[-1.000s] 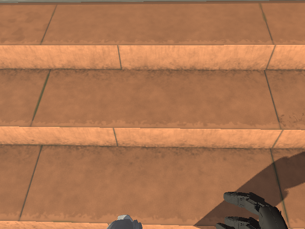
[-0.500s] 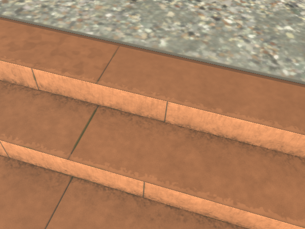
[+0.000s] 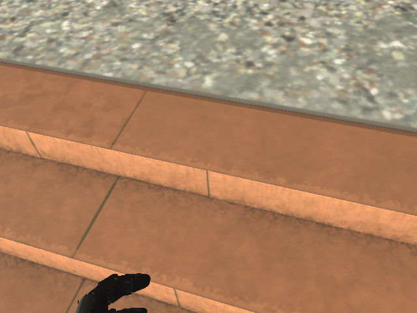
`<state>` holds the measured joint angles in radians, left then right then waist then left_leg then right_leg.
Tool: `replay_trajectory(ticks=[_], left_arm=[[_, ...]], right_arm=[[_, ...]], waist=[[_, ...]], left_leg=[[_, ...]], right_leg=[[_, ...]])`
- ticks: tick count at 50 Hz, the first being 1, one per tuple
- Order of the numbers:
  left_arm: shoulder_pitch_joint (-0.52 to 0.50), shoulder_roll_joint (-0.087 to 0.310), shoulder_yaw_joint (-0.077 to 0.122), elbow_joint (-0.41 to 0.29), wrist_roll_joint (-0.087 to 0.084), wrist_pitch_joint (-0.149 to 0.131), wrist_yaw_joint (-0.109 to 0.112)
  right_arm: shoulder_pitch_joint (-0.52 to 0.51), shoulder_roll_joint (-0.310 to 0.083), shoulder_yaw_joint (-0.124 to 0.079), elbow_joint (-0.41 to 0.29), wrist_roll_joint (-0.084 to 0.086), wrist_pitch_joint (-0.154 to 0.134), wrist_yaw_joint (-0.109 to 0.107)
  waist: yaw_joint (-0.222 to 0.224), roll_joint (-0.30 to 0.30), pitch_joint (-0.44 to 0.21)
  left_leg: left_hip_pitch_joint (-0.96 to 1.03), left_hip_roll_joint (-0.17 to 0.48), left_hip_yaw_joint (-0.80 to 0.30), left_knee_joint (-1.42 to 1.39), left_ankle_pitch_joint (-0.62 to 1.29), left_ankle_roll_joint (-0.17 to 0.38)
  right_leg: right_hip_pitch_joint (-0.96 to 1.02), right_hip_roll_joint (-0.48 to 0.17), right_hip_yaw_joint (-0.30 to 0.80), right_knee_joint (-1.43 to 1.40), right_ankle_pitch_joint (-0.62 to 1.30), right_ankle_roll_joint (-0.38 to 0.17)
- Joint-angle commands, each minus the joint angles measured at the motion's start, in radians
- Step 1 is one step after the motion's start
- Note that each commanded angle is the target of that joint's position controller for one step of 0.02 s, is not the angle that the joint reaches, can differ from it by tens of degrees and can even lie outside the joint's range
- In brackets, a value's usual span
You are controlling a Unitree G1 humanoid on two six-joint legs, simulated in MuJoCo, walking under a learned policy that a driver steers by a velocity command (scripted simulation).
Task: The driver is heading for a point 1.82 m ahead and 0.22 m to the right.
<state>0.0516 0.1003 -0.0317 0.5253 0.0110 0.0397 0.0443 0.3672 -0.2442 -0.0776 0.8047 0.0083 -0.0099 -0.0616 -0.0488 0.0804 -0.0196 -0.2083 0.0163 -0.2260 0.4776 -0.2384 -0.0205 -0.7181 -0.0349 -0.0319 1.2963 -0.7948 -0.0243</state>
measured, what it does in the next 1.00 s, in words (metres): steps on the spot: left foot 0.13 m lower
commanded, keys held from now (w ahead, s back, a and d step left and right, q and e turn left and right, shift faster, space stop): no key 0.94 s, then w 0.06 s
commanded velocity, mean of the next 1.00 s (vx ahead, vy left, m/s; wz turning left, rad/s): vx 0.01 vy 0.00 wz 0.01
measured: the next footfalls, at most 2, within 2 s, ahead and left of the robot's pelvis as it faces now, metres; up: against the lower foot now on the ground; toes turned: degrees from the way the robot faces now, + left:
left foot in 0.64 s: +0.05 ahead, +0.15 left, +0.00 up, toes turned +3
right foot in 1.28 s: +0.20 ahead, -0.16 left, +0.13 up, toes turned -7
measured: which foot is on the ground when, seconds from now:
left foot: down 0.00-0.00, up 0.02-0.62, down 0.64-1.00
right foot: down 0.00-0.64, up 0.66-1.00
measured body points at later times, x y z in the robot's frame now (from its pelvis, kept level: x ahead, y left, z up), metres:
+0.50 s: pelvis +0.03 -0.02 +0.02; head +0.05 -0.03 +0.47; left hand +0.14 +0.22 -0.09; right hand +0.23 -0.25 -0.07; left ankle +0.00 +0.11 -0.51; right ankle +0.04 -0.14 -0.62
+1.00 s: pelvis +0.04 +0.04 -0.01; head +0.05 +0.07 +0.44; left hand +0.20 +0.25 -0.13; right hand +0.07 -0.18 -0.13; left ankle +0.01 +0.15 -0.75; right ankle -0.02 -0.07 -0.53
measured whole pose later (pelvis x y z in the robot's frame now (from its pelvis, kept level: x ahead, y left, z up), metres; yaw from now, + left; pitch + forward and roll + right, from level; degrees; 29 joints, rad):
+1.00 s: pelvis +0.04 +0.04 -0.01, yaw -1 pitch +2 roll +1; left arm 0.16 0.15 0.04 0.65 0.04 0.09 0.02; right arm 0.40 -0.12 -0.01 0.78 -0.02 -0.07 -0.05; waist -0.02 -0.08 -0.02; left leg -0.19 -0.01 0.08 0.43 -0.27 0.04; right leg -0.75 0.00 0.02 1.76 -0.46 -0.03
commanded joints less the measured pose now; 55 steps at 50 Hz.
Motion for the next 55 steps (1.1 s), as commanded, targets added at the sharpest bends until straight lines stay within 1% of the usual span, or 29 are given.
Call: replay_trajectory(ticks=[1,2,3,4,5,7,9,11,15,18,24,28,30,31,32,33,34,35,36,37,38,39,40,41,43,47,50,52,55], left_arm=[[0.357,0.214,0.072,0.042,0.026,-0.001,0.04],[0.321,0.199,0.065,0.033,0.037,0.004,0.041],[0.24,0.202,0.064,0.016,0.048,-0.004,0.046],[0.148,0.169,0.055,0.015,0.049,-0.013,0.048],[0.099,0.126,0.047,0.026,0.039,-0.025,0.042],[0.087,0.074,0.041,0.045,0.026,-0.046,0.028],[0.099,0.081,0.045,0.068,0.019,-0.063,0.025],[0.149,0.111,0.058,0.084,0.019,-0.074,0.03],[0.224,0.158,0.084,0.086,0.018,-0.09,0.04],[0.226,0.173,0.09,0.081,0.025,-0.091,0.043],[0.167,0.196,0.09,0.046,0.033,-0.084,0.046],[0.072,0.208,0.089,-0.003,0.053,-0.067,0.062],[0.06,0.183,0.085,0.008,0.035,-0.042,0.066],[0.094,0.157,0.082,0.032,0.034,-0.027,0.062],[0.095,0.1,0.071,0.055,0.035,-0.006,0.042],[0.119,0.055,0.075,0.032,0.003,0.004,0.026],[0.247,0.034,0.077,0.061,-0.013,0.004,0.011],[0.283,0.063,0.081,0.082,-0.002,0.004,0.008],[0.215,0.069,0.081,0.061,0.021,0.001,0.01],[0.13,0.075,0.08,0.025,0.031,0.0,0.015],[0.059,0.115,0.086,-0.007,0.045,0.006,0.007],[-0.003,0.139,0.094,-0.011,0.04,0.017,-0.003],[-0.011,0.128,0.092,-0.001,0.033,0.027,-0.013],[0.02,0.105,0.087,0.014,0.026,0.036,-0.02],[0.059,0.081,0.082,0.04,0.024,0.045,-0.022],[0.029,0.076,0.08,0.038,0.028,0.04,-0.016],[-0.065,0.075,0.082,-0.012,0.039,0.02,-0.025],[-0.174,0.057,0.076,-0.066,0.04,-0.001,-0.03],[-0.266,0.004,0.046,-0.136,0.032,-0.025,-0.037]], right_arm=[[-0.124,-0.072,-0.011,-0.123,-0.012,0.013,0.05],[-0.112,-0.012,0.0,-0.119,-0.043,0.005,0.062],[-0.127,0.028,0.011,-0.139,-0.042,0.0,0.066],[-0.127,0.038,0.017,-0.15,-0.043,0.004,0.057],[-0.086,0.03,0.017,-0.138,-0.057,0.012,0.046],[-0.024,-0.014,0.006,-0.1,-0.076,0.044,0.04],[-0.057,-0.013,0.015,-0.128,-0.069,0.06,0.044],[-0.113,-0.015,0.022,-0.163,-0.07,0.066,0.042],[-0.229,-0.021,0.027,-0.227,-0.09,0.065,0.022],[-0.276,-0.01,0.036,-0.267,-0.084,0.07,0.02],[-0.298,-0.014,0.048,-0.317,-0.068,0.089,0.03],[-0.221,-0.021,0.052,-0.329,-0.044,0.079,0.04],[0.024,-0.022,0.036,-0.221,-0.014,0.063,0.036],[0.132,-0.013,0.029,-0.155,-0.004,0.051,0.032],[0.109,0.023,0.042,-0.123,-0.02,0.024,0.04],[0.063,0.027,0.08,-0.137,-0.031,-0.015,0.053],[0.079,-0.018,0.073,-0.143,-0.032,-0.038,0.06],[0.008,-0.064,0.054,-0.171,-0.04,-0.041,0.062],[-0.093,-0.1,0.041,-0.197,-0.043,-0.047,0.057],[-0.154,-0.12,0.034,-0.218,-0.028,-0.053,0.042],[-0.179,-0.121,0.025,-0.215,0.005,-0.054,0.035],[-0.142,-0.072,0.036,-0.193,0.007,-0.057,0.027],[-0.106,-0.029,0.05,-0.166,-0.003,-0.065,0.022],[-0.058,-0.018,0.05,-0.138,-0.008,-0.07,0.017],[0.017,-0.014,0.045,-0.093,-0.014,-0.076,0.009],[0.076,-0.007,0.036,-0.066,-0.027,-0.074,0.001],[0.189,-0.051,0.002,-0.027,-0.033,-0.068,0.002],[0.261,-0.04,-0.008,0.004,-0.039,-0.071,0.002],[0.279,-0.008,-0.005,0.049,-0.04,-0.077,0.001]], waist=[[0.233,-0.577,-0.234],[0.196,-0.439,-0.172],[0.144,-0.324,-0.087],[0.08,-0.261,-0.02],[0.025,-0.222,0.013],[-0.006,-0.157,-0.007],[-0.007,-0.14,0.023],[0.021,-0.137,0.026],[0.09,-0.175,-0.034],[0.093,-0.16,-0.031],[0.079,-0.203,-0.02],[0.026,-0.235,-0.04],[-0.052,-0.219,-0.099],[-0.079,-0.15,-0.095],[-0.093,0.061,0.018],[0.007,0.119,0.055],[0.087,0.102,-0.01],[0.118,0.02,-0.085],[0.14,0.009,-0.074],[0.138,0.056,-0.028],[0.121,0.067,0.045],[0.086,0.036,0.073],[0.079,-0.024,0.063],[0.073,-0.023,0.034],[0.058,-0.007,-0.003],[0.027,0.007,-0.029],[-0.03,0.051,-0.012],[-0.071,0.036,0.027],[-0.057,-0.004,0.07]], left_leg=[[-0.351,-0.151,0.123,0.456,-0.187,-0.025],[-0.388,-0.202,-0.036,0.78,-0.338,-0.044],[-0.478,-0.204,-0.061,0.981,-0.323,-0.038],[-0.509,-0.167,-0.015,1.051,-0.25,-0.028],[-0.502,-0.156,0.038,1.077,-0.166,-0.023],[-0.434,-0.164,0.128,1.168,-0.033,-0.022],[-0.448,-0.156,0.155,1.192,0.002,-0.019],[-0.503,-0.151,0.16,1.179,0.009,-0.016],[-0.646,-0.15,0.119,1.292,-0.027,0.001],[-0.685,-0.143,0.107,1.323,-0.039,-0.002],[-0.636,-0.086,0.142,1.234,-0.085,-0.01],[-0.352,0.023,0.204,0.611,-0.07,0.023],[0.045,0.045,0.286,0.143,0.294,0.057],[0.195,0.057,0.327,-0.101,0.519,0.071],[0.085,0.014,0.382,-0.244,0.573,0.065],[0.166,0.145,0.16,0.026,1.103,0.111],[0.234,0.286,-0.008,0.11,1.525,0.171],[0.21,0.342,-0.046,0.031,1.299,0.225],[0.147,0.367,-0.068,-0.029,0.963,0.278],[0.126,0.394,-0.137,-0.11,0.739,0.324],[0.073,0.368,-0.154,-0.163,0.459,0.314],[0.042,0.324,-0.099,-0.168,0.356,0.297],[0.034,0.295,-0.058,-0.156,0.346,0.275],[0.053,0.268,-0.023,-0.146,0.359,0.266],[0.121,0.242,0.015,-0.139,0.432,0.28],[0.242,0.267,0.022,-0.146,0.532,0.315],[0.374,0.295,-0.064,-0.215,0.153,0.342],[0.448,0.332,-0.13,-0.271,-0.079,0.353],[0.389,0.324,-0.115,-0.339,-0.337,0.314]], right_leg=[[0.591,-0.217,0.532,-0.662,0.663,-0.144],[0.465,-0.231,0.655,-0.708,0.674,-0.152],[0.383,-0.23,0.646,-0.7,0.56,-0.155],[0.311,-0.2,0.542,-0.649,0.51,-0.132],[0.265,-0.156,0.436,-0.586,0.537,-0.119],[0.195,-0.106,0.302,-0.523,0.548,-0.13],[0.16,-0.117,0.312,-0.526,0.589,-0.169],[0.214,-0.145,0.357,-0.523,0.682,-0.2],[0.369,-0.209,0.487,-0.506,0.716,-0.245],[0.37,-0.216,0.503,-0.502,0.673,-0.244],[0.308,-0.207,0.474,-0.452,0.691,-0.221],[0.229,-0.173,0.398,-0.41,0.776,-0.141],[0.136,-0.111,0.272,-0.272,0.727,-0.092],[0.129,-0.054,0.182,-0.137,0.65,-0.082],[0.174,0.086,0.006,0.155,0.241,-0.072],[-0.105,0.164,0.102,0.485,0.015,-0.027],[-0.211,0.159,0.177,0.596,0.074,0.019],[-0.192,0.136,0.18,0.657,0.173,0.045],[-0.227,0.135,0.149,0.767,0.226,0.055],[-0.306,0.111,0.137,0.812,0.238,0.055],[-0.347,0.072,0.135,0.744,0.327,0.05],[-0.33,0.058,0.126,0.704,0.354,0.037],[-0.268,0.044,0.143,0.641,0.415,0.024],[-0.222,0.048,0.133,0.598,0.423,0.017],[-0.185,0.046,0.097,0.547,0.41,0.01],[-0.208,0.02,0.081,0.467,0.349,0.007],[-0.412,0.002,0.062,0.552,0.291,-0.023],[-0.614,-0.021,0.092,0.669,0.218,-0.045],[-0.744,-0.068,0.102,0.689,0.154,-0.058]])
